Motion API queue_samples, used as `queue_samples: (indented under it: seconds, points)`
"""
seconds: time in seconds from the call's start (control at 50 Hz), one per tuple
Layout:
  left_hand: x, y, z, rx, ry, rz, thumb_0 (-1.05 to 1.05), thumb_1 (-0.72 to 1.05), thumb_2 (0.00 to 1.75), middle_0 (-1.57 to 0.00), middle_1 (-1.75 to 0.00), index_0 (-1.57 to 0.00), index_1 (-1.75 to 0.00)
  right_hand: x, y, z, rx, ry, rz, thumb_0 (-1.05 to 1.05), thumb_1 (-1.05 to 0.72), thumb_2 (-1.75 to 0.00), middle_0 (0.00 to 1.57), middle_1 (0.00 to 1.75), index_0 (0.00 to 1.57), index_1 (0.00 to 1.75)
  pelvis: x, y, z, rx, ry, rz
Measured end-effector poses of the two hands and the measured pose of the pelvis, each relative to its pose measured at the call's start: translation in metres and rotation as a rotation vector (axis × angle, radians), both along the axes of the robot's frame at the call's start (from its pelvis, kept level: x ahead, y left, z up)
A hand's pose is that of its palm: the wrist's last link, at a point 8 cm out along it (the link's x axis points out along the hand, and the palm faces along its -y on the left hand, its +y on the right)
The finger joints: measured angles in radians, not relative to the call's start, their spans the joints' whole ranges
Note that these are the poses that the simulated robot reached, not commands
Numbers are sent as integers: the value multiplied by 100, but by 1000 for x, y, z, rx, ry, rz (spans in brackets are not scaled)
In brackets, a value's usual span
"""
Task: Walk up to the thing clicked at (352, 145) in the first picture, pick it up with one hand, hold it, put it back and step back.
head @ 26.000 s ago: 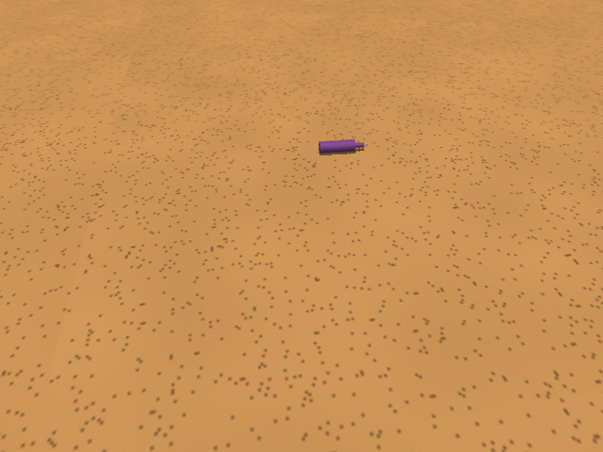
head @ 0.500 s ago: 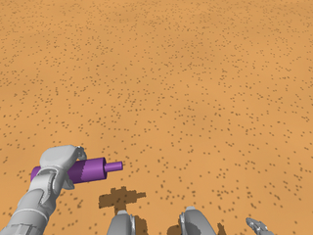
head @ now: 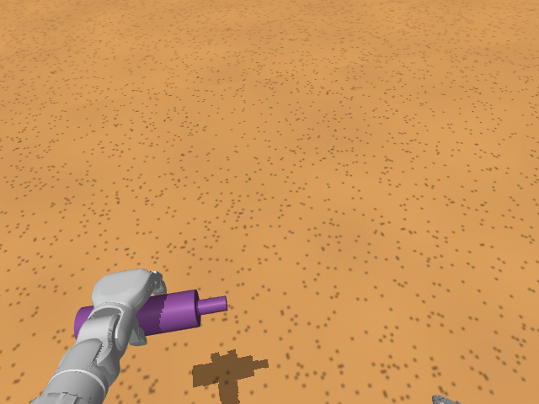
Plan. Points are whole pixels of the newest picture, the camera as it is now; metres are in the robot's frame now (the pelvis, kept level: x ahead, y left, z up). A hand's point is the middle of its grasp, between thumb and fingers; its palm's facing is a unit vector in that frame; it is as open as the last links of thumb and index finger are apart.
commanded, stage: hold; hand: left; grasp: from above
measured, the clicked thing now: (156, 314) +0.33 +0.20 -0.11
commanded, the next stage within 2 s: crouch in 1.92 s
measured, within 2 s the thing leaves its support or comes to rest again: neither
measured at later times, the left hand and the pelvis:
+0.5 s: hand (133, 296) +0.33 +0.22 -0.03, palm faces -0.46 -0.05 -0.89, open 9.2 cm; pelvis +0.02 +0.00 +0.02, yaw -1 degrees
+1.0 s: hand (135, 296) +0.32 +0.20 +0.00, palm faces -0.44 -0.05 -0.90, open 9.2 cm; pelvis +0.02 -0.01 +0.03, yaw -1 degrees
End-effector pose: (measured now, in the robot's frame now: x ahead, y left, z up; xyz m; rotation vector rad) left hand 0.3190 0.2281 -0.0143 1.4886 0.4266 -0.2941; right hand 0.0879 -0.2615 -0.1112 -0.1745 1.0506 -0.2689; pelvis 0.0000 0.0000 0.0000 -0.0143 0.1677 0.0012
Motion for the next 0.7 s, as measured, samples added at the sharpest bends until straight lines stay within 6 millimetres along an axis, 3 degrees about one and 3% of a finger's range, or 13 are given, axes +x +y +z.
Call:
queue_samples:
  seconds: [0.32, 0.7]
  points:
    - [14, -4, 34, 1, 2, -25, 1, 15, 32, -80, -38, -81, -35, 32, 0, 21, 16, -50, 8, 0, -90, -89, 20, 30, 20, 29, 18, 0, 18, 9, -50, -8]
    - [11, -15, 55, 4, 0, -45, 1, 15, 31, -80, -36, -82, -34, 48, -6, 30, 33, -81, 17, 0, -89, -89, 20, 30, 20, 29, 21, -7, 27, 19, -88, -15]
